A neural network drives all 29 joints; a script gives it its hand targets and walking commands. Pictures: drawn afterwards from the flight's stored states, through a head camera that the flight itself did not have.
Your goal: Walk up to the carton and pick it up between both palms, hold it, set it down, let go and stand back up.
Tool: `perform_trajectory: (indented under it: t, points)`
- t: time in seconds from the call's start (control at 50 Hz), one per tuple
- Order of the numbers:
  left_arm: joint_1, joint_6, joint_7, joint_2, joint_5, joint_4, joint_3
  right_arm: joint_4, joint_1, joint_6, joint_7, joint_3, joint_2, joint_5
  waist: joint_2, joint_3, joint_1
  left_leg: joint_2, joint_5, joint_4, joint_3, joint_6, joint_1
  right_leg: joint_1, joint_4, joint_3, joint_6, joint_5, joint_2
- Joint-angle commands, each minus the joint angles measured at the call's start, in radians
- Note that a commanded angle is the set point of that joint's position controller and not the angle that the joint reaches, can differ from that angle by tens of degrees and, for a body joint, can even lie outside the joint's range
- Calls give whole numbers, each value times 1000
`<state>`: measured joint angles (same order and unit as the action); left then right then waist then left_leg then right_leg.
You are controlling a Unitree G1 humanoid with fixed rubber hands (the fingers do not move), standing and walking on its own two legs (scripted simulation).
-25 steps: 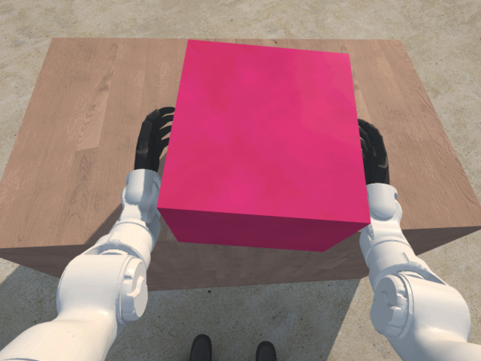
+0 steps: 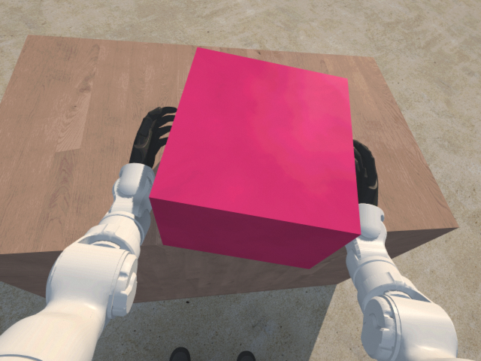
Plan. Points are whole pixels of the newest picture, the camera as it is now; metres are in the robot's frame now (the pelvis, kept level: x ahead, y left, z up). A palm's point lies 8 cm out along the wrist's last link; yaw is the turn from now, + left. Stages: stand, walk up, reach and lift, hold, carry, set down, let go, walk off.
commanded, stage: reach and lift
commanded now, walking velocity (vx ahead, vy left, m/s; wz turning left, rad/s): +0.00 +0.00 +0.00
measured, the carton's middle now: (255, 161) +0.46 -0.03 +0.00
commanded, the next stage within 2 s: hold in 1.66 s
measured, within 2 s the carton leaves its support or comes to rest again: leaves its support in 0.12 s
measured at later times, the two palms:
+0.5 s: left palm (122, 131) +0.46 +0.20 +0.07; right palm (359, 181) +0.38 -0.17 +0.09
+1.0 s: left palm (124, 136) +0.41 +0.17 +0.12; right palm (388, 199) +0.34 -0.20 +0.11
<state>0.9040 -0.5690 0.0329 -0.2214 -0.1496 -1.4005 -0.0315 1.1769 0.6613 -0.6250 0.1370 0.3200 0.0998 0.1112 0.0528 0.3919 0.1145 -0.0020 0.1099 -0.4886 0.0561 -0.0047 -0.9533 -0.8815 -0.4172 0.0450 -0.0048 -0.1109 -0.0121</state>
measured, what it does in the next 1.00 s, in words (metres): stands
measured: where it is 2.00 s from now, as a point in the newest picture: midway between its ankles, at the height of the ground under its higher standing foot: outside the picture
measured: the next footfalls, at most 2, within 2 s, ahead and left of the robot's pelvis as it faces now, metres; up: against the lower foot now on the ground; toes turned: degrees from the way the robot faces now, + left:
none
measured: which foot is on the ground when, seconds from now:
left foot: down 0.00-1.00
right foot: down 0.00-1.00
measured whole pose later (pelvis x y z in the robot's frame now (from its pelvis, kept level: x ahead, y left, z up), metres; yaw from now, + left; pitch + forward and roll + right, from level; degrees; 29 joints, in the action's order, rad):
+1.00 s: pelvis +0.02 +0.02 +0.02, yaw -2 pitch +7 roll -3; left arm 0.53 0.08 -0.05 -0.23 -0.17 -0.65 0.02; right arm 0.46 0.32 0.00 0.22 0.00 0.17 -0.18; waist -0.06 0.15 0.06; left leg 0.01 0.22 -0.49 0.05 -0.03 -0.41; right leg -0.28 -0.28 -0.01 -0.03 -0.12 -0.03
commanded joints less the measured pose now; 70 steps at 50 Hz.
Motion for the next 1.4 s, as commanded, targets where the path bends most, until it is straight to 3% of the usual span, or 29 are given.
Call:
perform_trajectory:
  t: [0.0,0.14,0.26,0.46,0.58,0.66,0.76,0.84,0.92,1.02,1.1,1.14,1.24,1.3,1.38]
  points:
    - [620,-34,135,659,76,261,231,-307,701,-132,-129,-409,-619,132,-140,737,-15,-23,-303,-83,10,47,539,313,-61,-1,-27,293,-22]
    - [663,16,148,677,25,327,289,-410,734,-74,-88,-468,-654,89,-182,763,-5,-25,-260,-124,18,47,582,264,-87,1,-25,223,-34]
    - [675,86,148,701,-4,453,342,-508,724,2,-53,-506,-675,42,-242,768,10,-28,-281,-159,24,66,695,219,-88,10,-17,194,-50]
    - [553,257,155,675,15,634,350,-676,634,191,12,-528,-636,-45,-311,557,26,-28,-339,-140,31,100,897,246,-12,32,-6,158,-67]
    - [431,351,162,645,44,695,324,-747,547,296,29,-536,-592,-86,-299,412,24,-13,-446,-110,34,112,1013,309,61,41,1,151,-73]
    - [347,406,160,648,49,756,331,-806,490,351,28,-579,-580,-124,-270,362,12,5,-595,-103,38,113,1089,363,99,36,2,168,-81]
    - [285,460,132,688,13,916,406,-962,471,397,13,-693,-570,-194,-221,390,-14,27,-824,-121,46,110,1178,426,130,19,2,215,-101]
    - [262,507,93,705,-29,1061,467,-1109,479,446,-8,-772,-533,-245,-177,390,-29,39,-875,-110,52,100,1204,478,148,13,-4,238,-113]
    - [245,583,63,690,-57,1185,487,-1219,484,537,-32,-798,-477,-290,-134,344,-29,37,-760,-64,48,84,1177,547,159,16,-11,250,-113]
    - [306,713,61,654,-57,1312,455,-1275,546,699,-70,-759,-423,-331,-86,284,-22,12,-377,47,21,60,1052,661,175,30,-19,221,-86]
    - [466,827,83,604,-10,1316,373,-1158,685,829,-113,-625,-418,-295,-63,216,-3,-18,49,173,-16,26,855,769,169,43,-28,80,-40]
    - [549,875,100,570,37,1264,301,-1045,760,875,-143,-533,-416,-246,-51,188,-5,-34,163,203,-40,8,777,803,155,53,-35,-9,-24]
    - [584,959,174,498,194,1097,46,-820,819,936,-213,-340,-409,-107,12,99,-44,-66,197,225,-69,-21,728,888,172,45,-45,-118,19]
    - [553,975,217,440,274,1052,-88,-775,787,931,-228,-253,-395,-33,35,77,-56,-72,141,245,-70,-37,741,951,179,47,-52,-56,30]
    - [530,982,246,382,332,1056,-170,-751,744,898,-227,-201,-372,26,32,64,-56,-76,73,253,-70,-43,779,984,177,54,-62,67,34]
